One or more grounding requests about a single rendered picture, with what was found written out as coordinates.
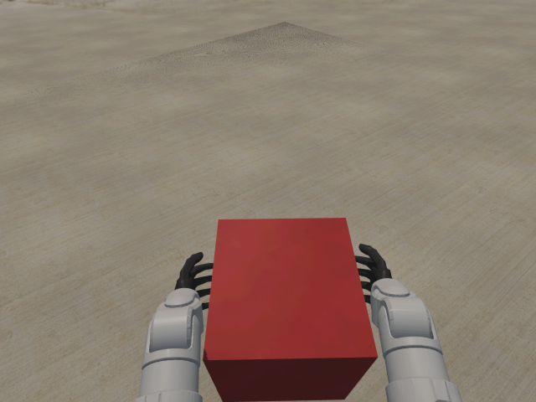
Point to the left robot hand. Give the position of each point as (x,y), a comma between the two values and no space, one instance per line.
(189,271)

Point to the robot right forearm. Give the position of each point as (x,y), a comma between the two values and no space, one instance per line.
(411,348)

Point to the robot left forearm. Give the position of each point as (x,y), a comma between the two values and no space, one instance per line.
(171,358)

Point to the right robot hand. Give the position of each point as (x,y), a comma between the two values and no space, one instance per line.
(378,269)

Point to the carton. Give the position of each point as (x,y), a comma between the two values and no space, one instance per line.
(287,318)

